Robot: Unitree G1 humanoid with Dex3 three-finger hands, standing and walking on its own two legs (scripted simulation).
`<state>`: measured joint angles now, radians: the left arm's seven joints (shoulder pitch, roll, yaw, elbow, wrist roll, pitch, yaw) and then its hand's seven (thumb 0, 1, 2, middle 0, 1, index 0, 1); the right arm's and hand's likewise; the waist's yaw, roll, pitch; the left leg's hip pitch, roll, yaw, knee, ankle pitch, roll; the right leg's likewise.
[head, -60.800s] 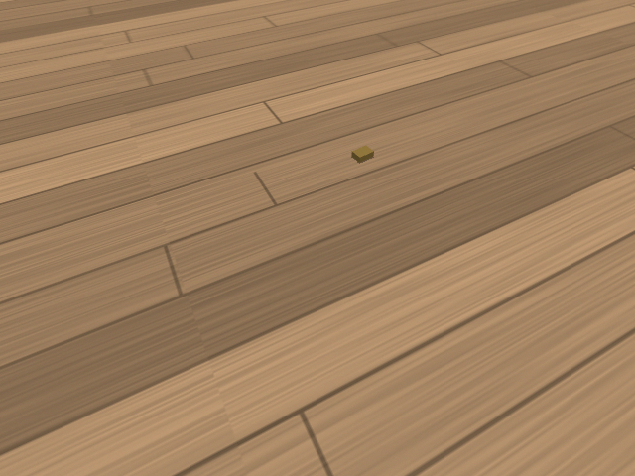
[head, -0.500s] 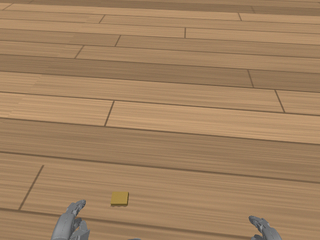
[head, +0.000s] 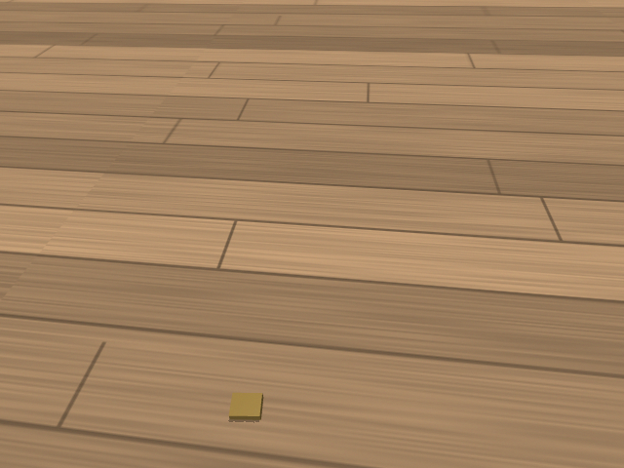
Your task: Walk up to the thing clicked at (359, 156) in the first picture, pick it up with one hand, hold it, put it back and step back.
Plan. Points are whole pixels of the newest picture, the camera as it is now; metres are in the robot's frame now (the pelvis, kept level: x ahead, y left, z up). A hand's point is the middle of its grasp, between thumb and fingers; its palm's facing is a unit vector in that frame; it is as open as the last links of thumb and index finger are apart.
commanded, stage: stand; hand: left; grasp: from above
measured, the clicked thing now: (246, 406) +0.46 +0.26 -0.76
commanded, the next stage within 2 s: step back in 1.86 s
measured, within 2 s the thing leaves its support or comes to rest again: neither
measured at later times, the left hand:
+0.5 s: hand out of the picture +0.05 +0.24 -0.15, palm faces +0.02 -0.94 -0.34, open 7.4 cm
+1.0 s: hand out of the picture +0.09 +0.23 -0.15, palm faces +0.02 -0.94 -0.34, open 7.4 cm
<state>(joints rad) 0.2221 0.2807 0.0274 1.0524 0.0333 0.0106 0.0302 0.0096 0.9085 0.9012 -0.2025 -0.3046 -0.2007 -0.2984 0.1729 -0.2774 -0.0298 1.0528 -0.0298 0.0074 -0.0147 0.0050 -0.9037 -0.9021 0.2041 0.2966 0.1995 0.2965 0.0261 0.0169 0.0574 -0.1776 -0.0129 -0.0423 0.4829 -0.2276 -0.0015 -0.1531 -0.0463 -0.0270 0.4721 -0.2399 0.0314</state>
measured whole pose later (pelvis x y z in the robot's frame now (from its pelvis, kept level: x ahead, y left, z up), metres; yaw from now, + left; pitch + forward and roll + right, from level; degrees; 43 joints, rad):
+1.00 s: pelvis +0.02 -0.01 +0.01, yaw +0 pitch -3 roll +0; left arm 0.10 0.31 0.03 1.15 0.02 -0.01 0.01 0.01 0.91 0.90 -0.20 -0.30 -0.20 -0.30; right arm 0.11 -0.33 -0.01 1.14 -0.02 0.00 -0.01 0.00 -0.90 -0.90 0.20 0.30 0.20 0.30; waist 0.01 0.02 0.07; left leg -0.10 0.01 -0.05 0.34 -0.19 -0.02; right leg -0.08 -0.03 -0.03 0.33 -0.20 0.02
